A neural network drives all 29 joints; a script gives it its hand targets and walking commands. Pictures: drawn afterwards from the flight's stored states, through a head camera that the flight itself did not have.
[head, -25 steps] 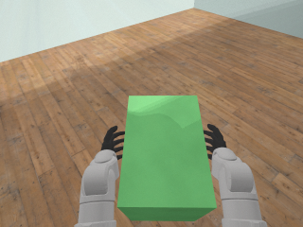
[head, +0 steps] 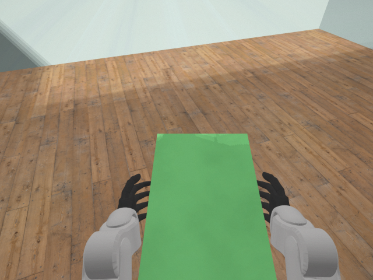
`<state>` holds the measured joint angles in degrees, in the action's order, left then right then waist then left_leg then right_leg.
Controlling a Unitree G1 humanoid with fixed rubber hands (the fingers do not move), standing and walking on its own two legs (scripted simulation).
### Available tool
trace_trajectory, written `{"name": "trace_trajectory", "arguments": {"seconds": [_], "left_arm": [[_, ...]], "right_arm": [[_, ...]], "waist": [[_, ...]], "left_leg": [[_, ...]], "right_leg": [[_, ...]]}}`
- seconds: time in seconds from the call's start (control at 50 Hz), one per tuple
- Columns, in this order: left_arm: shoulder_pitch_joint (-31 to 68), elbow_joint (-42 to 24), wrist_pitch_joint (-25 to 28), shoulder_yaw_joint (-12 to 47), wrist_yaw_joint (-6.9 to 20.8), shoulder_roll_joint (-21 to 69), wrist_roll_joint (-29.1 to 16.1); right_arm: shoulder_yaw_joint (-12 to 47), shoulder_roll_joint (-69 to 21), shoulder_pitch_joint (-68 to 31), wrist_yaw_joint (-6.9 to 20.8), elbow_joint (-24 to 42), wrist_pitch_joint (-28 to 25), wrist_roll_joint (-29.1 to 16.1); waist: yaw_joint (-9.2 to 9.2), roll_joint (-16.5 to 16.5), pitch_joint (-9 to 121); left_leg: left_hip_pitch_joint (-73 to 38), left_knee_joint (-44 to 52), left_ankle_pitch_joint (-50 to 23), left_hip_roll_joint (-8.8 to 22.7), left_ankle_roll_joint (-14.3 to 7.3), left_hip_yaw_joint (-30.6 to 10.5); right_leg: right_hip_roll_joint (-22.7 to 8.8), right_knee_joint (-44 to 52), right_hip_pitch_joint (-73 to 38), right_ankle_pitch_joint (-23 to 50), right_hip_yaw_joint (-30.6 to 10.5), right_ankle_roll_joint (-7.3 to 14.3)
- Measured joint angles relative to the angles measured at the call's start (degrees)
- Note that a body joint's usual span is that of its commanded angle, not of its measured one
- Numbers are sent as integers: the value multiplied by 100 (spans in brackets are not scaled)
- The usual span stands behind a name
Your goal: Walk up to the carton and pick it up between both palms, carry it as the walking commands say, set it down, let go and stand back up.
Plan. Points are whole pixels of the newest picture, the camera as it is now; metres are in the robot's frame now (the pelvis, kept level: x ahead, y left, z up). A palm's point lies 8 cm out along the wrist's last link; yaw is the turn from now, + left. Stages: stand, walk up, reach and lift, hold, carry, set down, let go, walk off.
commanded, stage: carry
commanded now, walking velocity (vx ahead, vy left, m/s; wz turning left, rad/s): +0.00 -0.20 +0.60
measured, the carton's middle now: (201, 221) +0.26 -0.01 +0.03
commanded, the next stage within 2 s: none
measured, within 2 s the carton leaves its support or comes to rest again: neither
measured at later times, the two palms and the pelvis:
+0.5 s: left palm (152, 272) +0.15 +0.08 +0.08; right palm (302, 227) +0.22 -0.19 +0.08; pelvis -0.05 -0.11 +0.00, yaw +17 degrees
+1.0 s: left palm out of the picture +0.03 +0.04 +0.09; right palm (311, 235) +0.19 -0.19 +0.10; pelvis -0.08 -0.22 +0.02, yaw +36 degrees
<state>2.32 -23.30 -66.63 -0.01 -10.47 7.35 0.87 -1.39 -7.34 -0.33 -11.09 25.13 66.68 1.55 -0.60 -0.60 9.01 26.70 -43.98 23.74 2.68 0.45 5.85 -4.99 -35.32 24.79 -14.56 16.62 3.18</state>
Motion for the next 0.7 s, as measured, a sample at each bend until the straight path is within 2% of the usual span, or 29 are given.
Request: {"name": "trace_trajectory", "arguments": {"seconds": [0.02, 0.04, 0.06, 0.1, 0.16, 0.2, 0.28, 0.34, 0.4, 0.44, 0.46, 0.48, 0.52, 0.58, 0.64, 0.7], "left_arm": [[7, -39, 0, -4, -5, -3, -2], [-4, -46, 5, -59, -6, -8, -11], [-70, -25, 8, -98, -6, -7, -19], [-204, 50, -48, -100, -21, 2, 3], [-315, 83, -139, -38, -58, 5, 23], [-293, 24, -136, -14, -68, 4, 8], [-179, -221, -62, 1, -88, -1, -33], [-100, -330, -5, -16, -90, -3, -69], [-57, -311, -1, -28, -89, -5, -80], [-54, -274, -7, -36, -77, -5, -81], [-57, -205, 28, -9, -71, 0, -71], [-86, -97, 86, 42, -65, 3, -50], [-233, 48, 120, 117, -53, 6, -20], [-449, -40, 108, 82, -43, 16, -29], [-436, -278, 159, 12, -28, 20, -55], [-343, -427, 238, 12, -15, 13, -50]], "right_arm": [[3, -2, -18, 0, 22, -4, -7], [50, -6, -26, 0, -55, -58, -4], [99, -6, -2, 1, -156, -93, 3], [136, -8, 112, 24, -327, -100, 6], [115, -21, 263, 54, -391, -81, -10], [104, -24, 281, 57, -291, -86, -10], [110, -21, 242, 67, -27, -211, -15], [118, -15, 167, 66, 110, -245, 5], [110, -11, 120, 68, 119, -215, 24], [112, -11, 110, 64, 112, -173, 45], [77, -4, 97, 64, 90, -158, 44], [22, -2, 107, 65, 51, -142, 30], [-16, -16, 232, 62, -23, -94, 18], [93, -22, 319, -7, -34, -42, -16], [173, -14, 253, -48, 107, -124, -59], [165, -7, 126, -51, 259, -172, -65]], "waist": [[-16, -17, 23], [-36, -138, 21], [-47, -154, 58], [-19, -56, 81], [90, -4, 46], [118, 16, -27], [137, 93, -126], [113, 148, -133], [25, 236, -83], [-16, 261, -50], [12, 295, -53], [4, 343, -79], [-80, 275, -122], [-141, 202, -232], [-125, 160, -335], [-73, 98, -298]], "left_leg": [[-187, 461, -331, -26, -104, 9], [-180, 523, -560, -115, -239, -1], [-117, 478, -622, -131, -302, -72], [-120, 551, -683, -76, -298, -274], [-229, 953, -967, -6, -187, -522], [-210, 1157, -1174, 19, -129, -705], [-5, 1302, -1436, 91, 18, -1047], [181, 1287, -1539, 133, 172, -1271], [370, 1276, -1637, 126, 367, -1534], [498, 1217, -1679, 59, 499, -1675], [613, 1004, -1384, 39, 445, -1676], [790, 499, -776, 1, 400, -1564], [1102, -713, 22, -98, 321, -1017], [1151, -1669, -24, -96, 255, -480], [826, -1436, -83, -31, 216, -231], [297, -561, 42, -30, 159, -52]], "right_leg": [[-47, -170, 80, -75, 86, -2], [-129, -362, 158, -227, 31, -86], [-62, -644, 280, -652, -170, -238], [148, -1487, 555, -1147, -640, -450], [176, -2345, 877, -910, -1068, -600], [97, -2478, 988, -706, -1227, -665], [76, -2211, 997, -678, -1434, -732], [173, -1765, 809, -788, -1459, -719], [369, -948, 389, -935, -1375, -629], [470, 99, -110, -855, -1263, -563], [491, 386, -174, -278, -1237, -464], [468, 315, -126, 66, -1177, -385], [286, 183, -148, 43, -1050, -291], [135, 381, -327, -16, -863, -217], [106, 400, -338, 42, -594, -125], [96, 214, -196, -46, -267, -35]]}}
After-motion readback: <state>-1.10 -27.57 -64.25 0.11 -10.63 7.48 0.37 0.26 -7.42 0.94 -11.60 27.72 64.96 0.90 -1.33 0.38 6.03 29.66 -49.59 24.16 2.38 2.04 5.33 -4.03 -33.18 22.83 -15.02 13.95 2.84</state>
